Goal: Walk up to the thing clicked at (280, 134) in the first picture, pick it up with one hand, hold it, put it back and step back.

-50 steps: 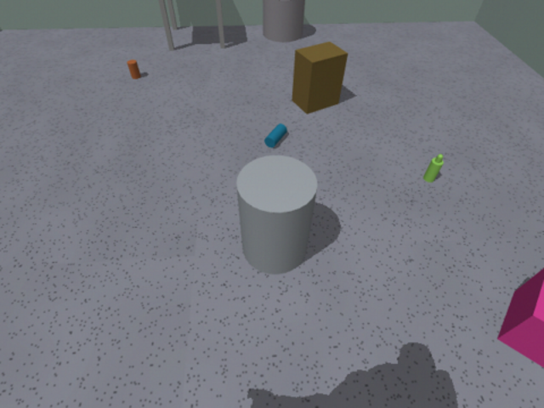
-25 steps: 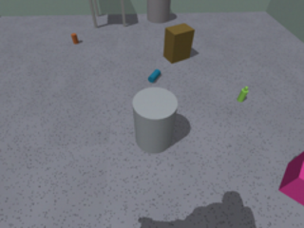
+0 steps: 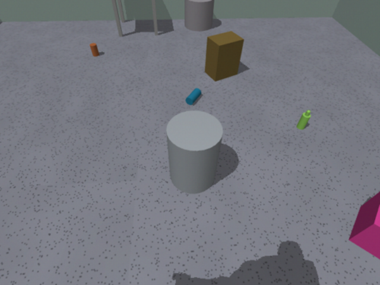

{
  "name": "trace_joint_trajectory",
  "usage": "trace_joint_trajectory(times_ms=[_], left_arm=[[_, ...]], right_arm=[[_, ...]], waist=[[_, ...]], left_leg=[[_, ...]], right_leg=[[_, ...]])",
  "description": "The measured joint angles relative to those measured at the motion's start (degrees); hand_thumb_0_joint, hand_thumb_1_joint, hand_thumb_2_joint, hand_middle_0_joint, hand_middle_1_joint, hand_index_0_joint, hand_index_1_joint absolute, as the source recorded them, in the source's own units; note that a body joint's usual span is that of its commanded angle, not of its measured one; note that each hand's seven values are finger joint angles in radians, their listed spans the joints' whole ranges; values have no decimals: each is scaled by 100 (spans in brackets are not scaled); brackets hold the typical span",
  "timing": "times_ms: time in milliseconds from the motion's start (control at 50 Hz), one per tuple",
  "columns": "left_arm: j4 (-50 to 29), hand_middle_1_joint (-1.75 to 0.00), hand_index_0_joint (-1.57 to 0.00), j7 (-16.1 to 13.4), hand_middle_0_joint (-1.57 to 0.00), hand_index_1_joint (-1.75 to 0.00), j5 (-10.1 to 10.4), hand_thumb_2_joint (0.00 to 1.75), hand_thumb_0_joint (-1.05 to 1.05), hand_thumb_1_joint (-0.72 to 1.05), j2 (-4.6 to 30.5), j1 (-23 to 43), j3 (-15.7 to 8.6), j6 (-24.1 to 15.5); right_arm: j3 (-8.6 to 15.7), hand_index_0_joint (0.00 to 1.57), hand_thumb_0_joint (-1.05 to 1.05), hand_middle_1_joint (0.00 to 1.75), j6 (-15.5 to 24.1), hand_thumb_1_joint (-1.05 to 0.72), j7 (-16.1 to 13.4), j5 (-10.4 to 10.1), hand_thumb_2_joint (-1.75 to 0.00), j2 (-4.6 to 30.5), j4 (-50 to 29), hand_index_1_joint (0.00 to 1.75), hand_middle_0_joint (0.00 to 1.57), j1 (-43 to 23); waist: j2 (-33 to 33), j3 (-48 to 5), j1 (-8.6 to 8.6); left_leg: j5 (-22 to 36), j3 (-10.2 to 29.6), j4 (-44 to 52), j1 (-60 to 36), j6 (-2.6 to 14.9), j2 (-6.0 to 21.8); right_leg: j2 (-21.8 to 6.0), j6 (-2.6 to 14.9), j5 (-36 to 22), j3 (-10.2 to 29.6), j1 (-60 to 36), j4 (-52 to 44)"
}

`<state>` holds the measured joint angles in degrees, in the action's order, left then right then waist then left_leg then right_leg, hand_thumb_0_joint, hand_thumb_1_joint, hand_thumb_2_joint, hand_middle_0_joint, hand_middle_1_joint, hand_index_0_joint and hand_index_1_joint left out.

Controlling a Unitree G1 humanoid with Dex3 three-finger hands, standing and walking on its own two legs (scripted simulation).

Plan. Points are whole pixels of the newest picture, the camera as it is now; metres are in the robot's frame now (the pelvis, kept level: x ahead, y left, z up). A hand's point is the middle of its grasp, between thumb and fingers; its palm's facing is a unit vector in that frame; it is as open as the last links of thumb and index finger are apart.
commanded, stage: stand
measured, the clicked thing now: (193, 96) +1.67 -0.04 -0.75
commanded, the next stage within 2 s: walk up in 0.12 s
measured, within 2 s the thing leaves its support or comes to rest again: neither
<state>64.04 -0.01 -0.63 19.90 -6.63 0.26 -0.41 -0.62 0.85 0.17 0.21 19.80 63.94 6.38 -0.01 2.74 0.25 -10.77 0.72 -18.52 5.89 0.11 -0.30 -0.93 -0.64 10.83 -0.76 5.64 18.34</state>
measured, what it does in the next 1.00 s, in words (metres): steps on the spot, turning left: left foot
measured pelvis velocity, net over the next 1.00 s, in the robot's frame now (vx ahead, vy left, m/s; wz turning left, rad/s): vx -0.01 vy -0.04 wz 0.61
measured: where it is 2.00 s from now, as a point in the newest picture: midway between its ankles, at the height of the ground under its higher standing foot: outside the picture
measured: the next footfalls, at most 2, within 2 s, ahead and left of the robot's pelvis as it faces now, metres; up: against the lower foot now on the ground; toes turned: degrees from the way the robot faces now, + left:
left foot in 0.74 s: -0.02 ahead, +0.10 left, +0.00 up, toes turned +29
right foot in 1.06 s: +0.12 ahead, -0.10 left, +0.00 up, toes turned +44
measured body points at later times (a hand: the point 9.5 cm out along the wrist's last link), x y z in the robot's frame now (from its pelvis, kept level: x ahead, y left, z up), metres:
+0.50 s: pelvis -0.02 -0.05 -0.01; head +0.03 -0.05 +0.44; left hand +0.00 +0.29 -0.11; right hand +0.15 -0.34 -0.13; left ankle -0.06 +0.09 -0.68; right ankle -0.01 -0.13 -0.75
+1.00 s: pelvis -0.01 -0.04 -0.03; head +0.00 -0.01 +0.42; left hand -0.15 +0.25 -0.15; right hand +0.26 -0.23 -0.12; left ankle -0.06 +0.08 -0.75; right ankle +0.09 -0.16 -0.72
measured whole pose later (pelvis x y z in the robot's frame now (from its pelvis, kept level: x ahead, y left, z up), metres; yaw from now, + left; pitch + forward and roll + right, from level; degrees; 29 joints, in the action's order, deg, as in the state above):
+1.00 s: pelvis -0.01 -0.04 -0.03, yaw +35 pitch -3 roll +0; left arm 46.6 1.4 -0.5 23.5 -16.0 -3.8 2.1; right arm 1.9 0.3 -0.3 1.2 22.2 41.9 13.4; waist 1.6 6.5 1.4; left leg -17.7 5.7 -39.1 18.8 0.3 -2.1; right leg -3.7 0.3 27.6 -0.4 22.0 49.7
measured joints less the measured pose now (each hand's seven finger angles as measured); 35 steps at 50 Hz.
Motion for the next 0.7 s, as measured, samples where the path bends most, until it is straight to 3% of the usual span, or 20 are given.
trace_joint_trajectory(times_ms=[120, 160, 200, 300, 340, 360, 420, 500, 620, 700], left_arm=[[-3, -30, -21, -4, -21, -30, 0, 90, 0, 91, 1, -7, 5, -2], [-150, -30, -21, 71, -21, -30, 6, 90, 0, 91, 39, 95, -102, 104], [-409, -30, -21, 97, -21, -30, 33, 90, 1, 90, 119, 231, -203, 171], [-1029, -30, -21, 94, -21, -30, -16, 90, 0, 91, 256, 348, -326, 228], [-1220, -30, -21, 84, -21, -30, -40, 90, 0, 91, 264, 295, -353, 178], [-1294, -30, -21, 71, -21, -30, -76, 90, 0, 91, 263, 241, -374, 139], [-1382, -30, -21, 94, -21, -30, -175, 90, 0, 91, 246, 97, -394, 185], [-1494, -30, -21, 104, -21, -30, -163, 90, 0, 91, 164, -89, -392, 203], [-1790, -30, -21, 146, -21, -30, -184, 90, 0, 90, 176, -432, -399, 112], [-1916, -30, -21, 197, -21, -30, -165, 90, 0, 90, 322, -649, -405, 172]], right_arm=[[5, 20, 0, 30, -4, -90, 2, 0, -90, 5, 0, 30, 20, 5], [89, 20, 0, 30, -25, -90, 13, -25, -90, -3, -213, 30, 20, 134], [168, 20, 0, 30, -33, -90, 25, 8, -90, -3, -423, 30, 20, 265], [375, 20, 0, 30, -117, -90, -27, 124, -90, 76, -810, 30, 21, 585], [433, 20, 0, 30, -170, -90, -60, 101, -90, 183, -930, 30, 21, 646], [455, 20, 0, 30, -215, -90, -72, 81, -90, 246, -983, 30, 21, 631], [506, 20, 0, 30, -341, -90, -129, 110, -90, 307, -1156, 30, 20, 578], [524, 20, 0, 30, -319, -90, 3, 135, -90, 425, -1515, 30, 20, 618], [484, 20, 0, 30, -310, -90, 134, 100, -90, 453, -1663, 30, 20, 616], [447, 20, 0, 30, -218, -90, 132, 74, -90, 360, -1746, 30, 20, 564]], waist=[[9, -4, -9], [54, 37, -65], [136, 147, -72], [119, 285, -199], [62, 325, -137], [20, 361, -93], [-26, 458, -105], [0, 515, -36], [65, 564, 104], [226, 571, 224]], left_leg=[[9, 7, 6, 5, 7, -7], [-32, 154, -200, 207, 24, -76], [-72, 316, -432, 439, 35, -170], [3, 942, -694, 909, -72, -311], [-64, 1078, -927, 1083, -150, -350], [-156, 1103, -1178, 1203, -110, -362], [-1270, 655, -2671, 1741, -38, -365], [-1265, 229, -4055, 2144, -72, -227], [-1241, 40, -3368, 1864, -39, 136], [-1055, -168, -2474, 1494, 49, 164]], right_leg=[[-7, -9, -16, -7, -7, -24], [-74, 9, 119, -155, 157, 238], [-131, 48, 356, -242, 409, 665], [260, 168, 1487, 174, 899, 1767], [275, 236, 1215, 213, 805, 1355], [276, 251, 585, 165, 778, 1187], [209, 361, 647, -95, 712, 1283], [30, 385, 600, -334, 506, 1018], [-134, 381, 782, -804, 401, 1156], [-312, 321, 1081, -1069, 518, 1595]])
